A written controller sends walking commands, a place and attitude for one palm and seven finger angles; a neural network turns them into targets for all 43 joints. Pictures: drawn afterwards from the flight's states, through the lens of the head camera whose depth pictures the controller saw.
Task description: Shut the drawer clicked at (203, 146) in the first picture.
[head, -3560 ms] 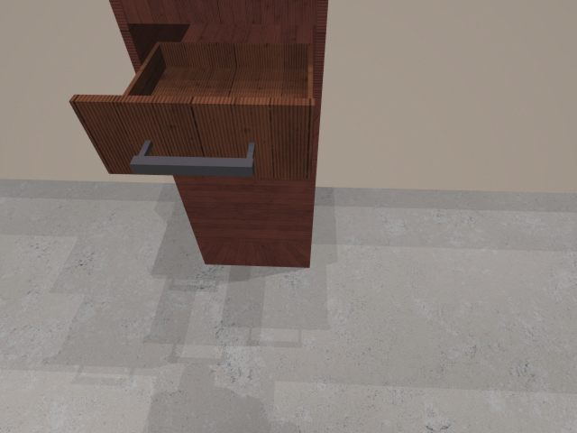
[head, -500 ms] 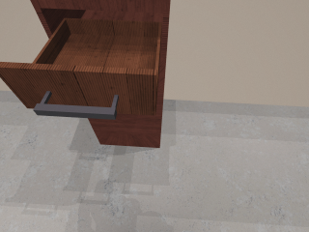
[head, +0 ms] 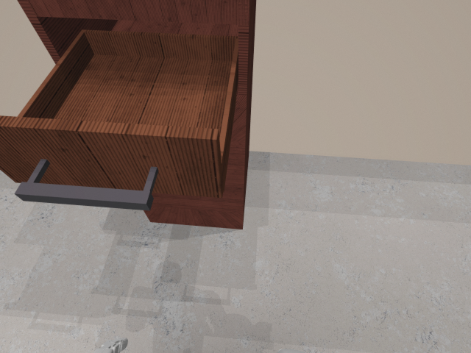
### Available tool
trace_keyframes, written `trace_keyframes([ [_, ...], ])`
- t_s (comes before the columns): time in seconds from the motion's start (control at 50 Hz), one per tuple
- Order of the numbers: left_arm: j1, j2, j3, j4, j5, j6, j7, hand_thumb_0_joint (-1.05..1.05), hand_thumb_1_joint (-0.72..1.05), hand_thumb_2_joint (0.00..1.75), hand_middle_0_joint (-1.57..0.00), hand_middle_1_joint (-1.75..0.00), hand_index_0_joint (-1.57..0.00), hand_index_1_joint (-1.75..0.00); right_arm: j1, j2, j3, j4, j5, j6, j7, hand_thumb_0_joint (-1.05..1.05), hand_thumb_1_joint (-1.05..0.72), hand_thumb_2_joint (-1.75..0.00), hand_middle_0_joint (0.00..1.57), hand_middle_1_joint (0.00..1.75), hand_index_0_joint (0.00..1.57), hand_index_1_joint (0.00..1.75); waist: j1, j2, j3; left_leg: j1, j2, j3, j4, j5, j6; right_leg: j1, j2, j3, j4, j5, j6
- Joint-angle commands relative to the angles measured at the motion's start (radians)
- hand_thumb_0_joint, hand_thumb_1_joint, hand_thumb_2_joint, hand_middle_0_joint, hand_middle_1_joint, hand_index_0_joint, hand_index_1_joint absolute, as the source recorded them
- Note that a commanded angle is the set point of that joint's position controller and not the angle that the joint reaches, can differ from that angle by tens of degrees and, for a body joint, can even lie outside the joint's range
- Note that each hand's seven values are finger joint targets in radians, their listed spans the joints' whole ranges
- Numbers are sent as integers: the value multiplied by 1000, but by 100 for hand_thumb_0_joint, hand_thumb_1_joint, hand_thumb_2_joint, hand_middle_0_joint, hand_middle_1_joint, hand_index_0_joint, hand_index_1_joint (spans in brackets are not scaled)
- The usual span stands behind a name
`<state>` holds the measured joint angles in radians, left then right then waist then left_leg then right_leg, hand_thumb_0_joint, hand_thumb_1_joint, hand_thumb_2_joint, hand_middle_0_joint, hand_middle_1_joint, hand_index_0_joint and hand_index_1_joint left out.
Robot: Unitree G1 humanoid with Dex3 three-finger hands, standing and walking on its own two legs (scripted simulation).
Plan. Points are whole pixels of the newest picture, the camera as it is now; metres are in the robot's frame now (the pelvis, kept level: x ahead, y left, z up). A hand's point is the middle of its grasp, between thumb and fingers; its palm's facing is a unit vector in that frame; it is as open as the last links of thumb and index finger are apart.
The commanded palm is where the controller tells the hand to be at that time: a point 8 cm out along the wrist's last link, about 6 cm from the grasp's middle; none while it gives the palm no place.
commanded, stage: come to a stop and stand still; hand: left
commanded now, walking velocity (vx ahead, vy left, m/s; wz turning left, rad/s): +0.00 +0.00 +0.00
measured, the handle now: (91, 183) +0.33 +0.25 +0.10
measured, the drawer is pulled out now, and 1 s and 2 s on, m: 0.29 0.29 0.29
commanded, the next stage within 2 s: look again from close up in 0.40 s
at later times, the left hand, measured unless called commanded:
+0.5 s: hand out of the picture +0.01 +0.18 -0.17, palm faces +0.04 -0.97 -0.25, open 7.4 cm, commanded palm none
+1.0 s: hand out of the picture +0.01 +0.23 -0.15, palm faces -0.02 -0.95 -0.31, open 7.4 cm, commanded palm none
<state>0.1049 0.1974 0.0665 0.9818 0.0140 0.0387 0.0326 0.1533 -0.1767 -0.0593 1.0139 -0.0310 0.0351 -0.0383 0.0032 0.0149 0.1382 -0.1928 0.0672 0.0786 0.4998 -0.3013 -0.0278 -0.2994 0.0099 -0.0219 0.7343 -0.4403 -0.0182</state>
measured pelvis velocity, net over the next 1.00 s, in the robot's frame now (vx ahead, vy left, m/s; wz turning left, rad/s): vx -0.05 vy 0.00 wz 0.01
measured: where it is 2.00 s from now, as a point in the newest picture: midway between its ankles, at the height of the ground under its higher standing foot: outside the picture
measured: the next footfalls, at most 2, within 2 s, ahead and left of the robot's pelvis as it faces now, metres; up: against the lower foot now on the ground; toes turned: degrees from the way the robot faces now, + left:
none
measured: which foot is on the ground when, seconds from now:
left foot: down 0.00-1.00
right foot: down 0.00-1.00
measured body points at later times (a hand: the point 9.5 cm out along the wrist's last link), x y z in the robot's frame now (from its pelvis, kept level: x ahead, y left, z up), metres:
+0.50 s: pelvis -0.01 -0.02 +0.00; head -0.01 -0.02 +0.45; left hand +0.01 +0.23 -0.15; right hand +0.05 -0.27 -0.15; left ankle -0.02 +0.11 -0.74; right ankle -0.02 -0.11 -0.74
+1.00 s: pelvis -0.05 +0.00 +0.01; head -0.06 +0.00 +0.46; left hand +0.01 +0.28 -0.13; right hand -0.03 -0.27 -0.14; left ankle -0.02 +0.11 -0.74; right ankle -0.02 -0.11 -0.74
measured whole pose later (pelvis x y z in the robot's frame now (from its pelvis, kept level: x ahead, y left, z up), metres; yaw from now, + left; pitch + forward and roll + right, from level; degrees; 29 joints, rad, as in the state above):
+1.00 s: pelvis -0.05 +0.00 +0.01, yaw +0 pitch -2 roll +0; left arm 0.21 0.29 0.00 1.04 0.01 0.00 0.01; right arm 0.25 -0.30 -0.01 1.08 -0.02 0.00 0.01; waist -0.01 0.01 0.02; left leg -0.19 0.00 0.05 0.42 -0.19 0.02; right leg -0.21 -0.01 -0.02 0.43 -0.18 0.00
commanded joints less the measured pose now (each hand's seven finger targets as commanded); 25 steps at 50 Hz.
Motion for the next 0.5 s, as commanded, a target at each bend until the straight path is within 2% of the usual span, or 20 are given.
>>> trace_keyframes([
  [0.0, 190, 193, 34, -13, 25, -42, 4, 0, 90, 90, -20, -30, -20, -30, 57, -98, -29, -69, 29, -6, 3, 0, -90, -90, 20, 30, 20, 30, 18, -247, -178, -105, -27, 12, 214, 23, 5, 211, -298, 312, -396, 804, -81],
  [0.02, 154, 203, 21, -19, 15, -43, 0, 0, 90, 90, -20, -30, -20, -30, 80, -100, -26, -64, 31, 9, 11, 0, -90, -90, 20, 30, 20, 30, 9, -200, -177, -85, -55, -50, 306, -268, -6, 158, -392, 296, -415, 840, -176],
  [0.04, 125, 184, 16, -23, 19, -40, 3, 0, 90, 90, -20, -30, -20, -30, 44, -65, -21, -57, 25, 17, 11, 0, -90, -90, 20, 30, 20, 30, 6, -170, -127, -83, -51, -85, 360, -283, 1, 77, -347, 281, -392, 787, -196],
  [0.06, 93, 160, 14, -21, 18, -41, 8, 0, 90, 90, -20, -30, -20, -30, 40, -69, -16, -50, 24, 20, 5, 0, -90, -90, 20, 30, 20, 30, -7, -263, -111, -128, -39, -110, 385, -260, 5, 102, -309, 270, -369, 837, -197],
  [0.08, 90, 146, 12, -22, 17, -42, 10, 0, 90, 90, -20, -30, -20, -30, 40, -79, -14, -43, 26, 16, 5, 0, -90, -90, 20, 30, 20, 30, -5, -268, -111, -149, -39, -111, 372, -245, 5, 147, -291, 232, -351, 912, -190],
  [0.12, 100, 149, 17, -16, 15, -42, 17, 0, 90, 90, -20, -30, -20, -30, 67, -65, -6, -26, 32, 0, 8, 0, -90, -90, 20, 30, 20, 30, -11, -183, -164, -122, -39, -80, 195, -181, 0, 249, -260, 186, -304, 977, -169],
  [0.16, 128, 148, 16, -2, 2, -44, 17, 0, 90, 90, -20, -30, -20, -30, 95, -59, 3, -1, 29, -15, 8, 0, -90, -90, 20, 30, 20, 30, -15, -128, -195, -14, -45, -64, -44, 24, 2, 258, -226, 170, -244, 925, -124],
  [0.18, 125, 135, 11, 1, -6, -43, 16, 0, 90, 90, -20, -30, -20, -30, 123, -73, 1, 15, 25, -25, 6, 0, -90, -90, 20, 30, 20, 30, -27, -84, -204, 90, -10, -74, -134, 223, 16, 191, -191, 139, -223, 795, -77],
  [0.2, 144, 102, 4, -1, -10, -40, 13, 0, 90, 90, -20, -30, -20, -30, 116, -114, -2, 14, 16, -34, 3, 0, -90, -90, 20, 30, 20, 30, -10, 37, -223, 149, 95, -171, -111, 438, 61, 122, -117, 89, -227, 565, -21],
  [0.22, 152, 71, -7, 9, -2, -36, 15, 0, 90, 90, -20, -30, -20, -30, 99, -134, -2, 13, 16, -35, 4, 0, -90, -90, 20, 30, 20, 30, 3, 88, -207, 100, 175, -225, -110, 501, 110, 126, -82, 56, -250, 307, 5],
  [0.24, 152, 63, -10, 16, 0, -35, 13, 0, 90, 90, -20, -30, -20, -30, 61, -133, 4, 11, 16, -34, -1, 0, -90, -90, 20, 30, 20, 30, 11, 73, -155, 58, 157, -196, -104, 468, 110, 130, -70, 51, -296, 277, 9],
  [0.26, 138, 72, -12, 35, 1, -33, 9, 0, 90, 90, -20, -30, -20, -30, 46, -112, 8, 20, 19, -35, -4, 0, -90, -90, 20, 30, 20, 30, 6, 108, -125, 46, 113, -168, -114, 416, 85, 132, -83, 57, -312, 345, 4],
  [0.3, 142, 81, -16, 57, -2, -37, 3, 0, 90, 90, -20, -30, -20, -30, 64, -92, 14, 37, 21, -30, -6, 0, -90, -90, 20, 30, 20, 30, 0, 69, -107, 44, 75, -129, -121, 273, 50, 135, -104, 86, -355, 400, -14],
  [0.32, 157, 313, -16, -43, 7, -72, 8, 0, 90, 90, -20, -30, -20, -30, 15, -275, -18, -107, 14, -41, 5, 0, -90, -90, 20, 30, 20, 30, -10, 21, -101, 56, 18, -137, -55, 286, 49, 134, -108, 153, -336, 466, -34],
  [0.34, 135, 255, 15, -45, 5, -87, 12, 0, 90, 90, -20, -30, -20, -30, 33, -256, -31, -119, 5, -69, 2, 0, -90, -90, 20, 30, 20, 30, -16, 125, -289, 73, 28, -121, 6, 312, 58, 164, -155, 168, -258, 583, -54],
  [0.36, 160, 219, 5, -51, 1, -83, 11, 0, 90, 90, -20, -30, -20, -30, 65, -179, -18, -122, 6, -64, -2, 0, -90, -90, 20, 30, 20, 30, -19, 106, -364, 71, 13, -112, 41, 332, 57, 218, -167, 169, -246, 691, -66],
  [0.38, 184, 183, -4, -45, -1, -79, 13, 0, 90, 90, -20, -30, -20, -30, 86, -139, -9, -118, 10, -56, -2, 0, -90, -90, 20, 30, 20, 30, -17, 27, -344, 25, -1, -94, 45, 233, 49, 224, -182, 182, -267, 668, -71],
  [0.42, 170, 166, -20, -45, 3, -71, 13, 0, 90, 90, -20, -30, -20, -30, 100, -127, 1, -115, 10, -45, 7, 0, -90, -90, 20, 30, 20, 30, -25, -109, -215, -25, -22, -81, 8, 104, 48, 154, -178, 183, -316, 532, -75],
  [0.44, 153, 178, -19, -46, 1, -70, 13, 0, 90, 90, -20, -30, -20, -30, 100, -145, -1, -109, 12, -44, 9, 0, -90, -90, 20, 30, 20, 30, -29, -109, -151, -20, -14, -86, -7, 104, 49, 94, -166, 168, -337, 436, -67],
  [0.48, 129, 198, -18, -51, 1, -68, 8, 0, 90, 90, -20, -30, -20, -30, 91, -180, -4, -107, 12, -47, 10, 0, -90, -90, 20, 30, 20, 30, -29, -40, -80, -5, 11, -108, -42, 139, 57, 18, -131, 145, -354, 303, -51],
])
